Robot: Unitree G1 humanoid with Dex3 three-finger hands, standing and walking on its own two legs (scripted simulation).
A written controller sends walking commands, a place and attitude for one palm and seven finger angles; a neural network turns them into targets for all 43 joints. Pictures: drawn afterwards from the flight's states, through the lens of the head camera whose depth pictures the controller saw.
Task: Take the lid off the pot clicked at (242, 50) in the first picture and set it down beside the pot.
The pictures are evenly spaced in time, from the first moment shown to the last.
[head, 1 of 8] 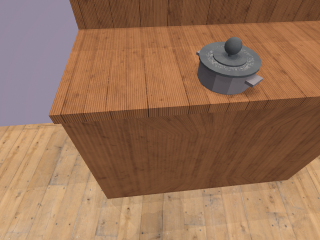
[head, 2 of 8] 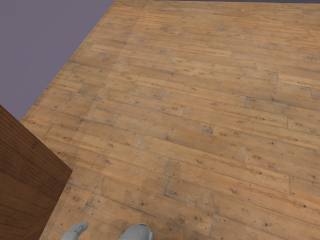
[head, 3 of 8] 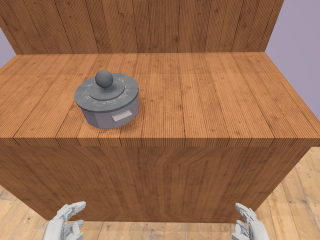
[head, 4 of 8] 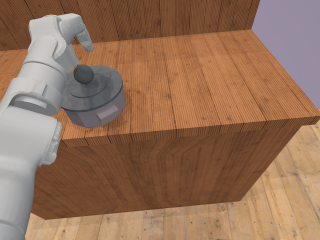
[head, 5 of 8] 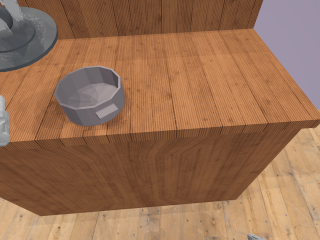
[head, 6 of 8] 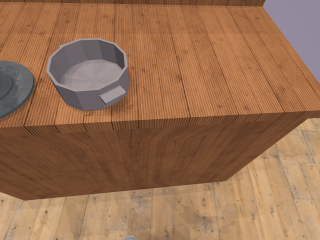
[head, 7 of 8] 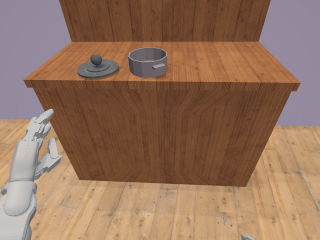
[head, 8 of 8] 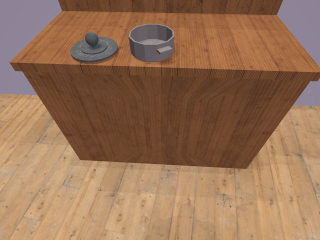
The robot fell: no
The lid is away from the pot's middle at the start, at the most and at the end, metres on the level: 0.00 0.24 0.24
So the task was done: yes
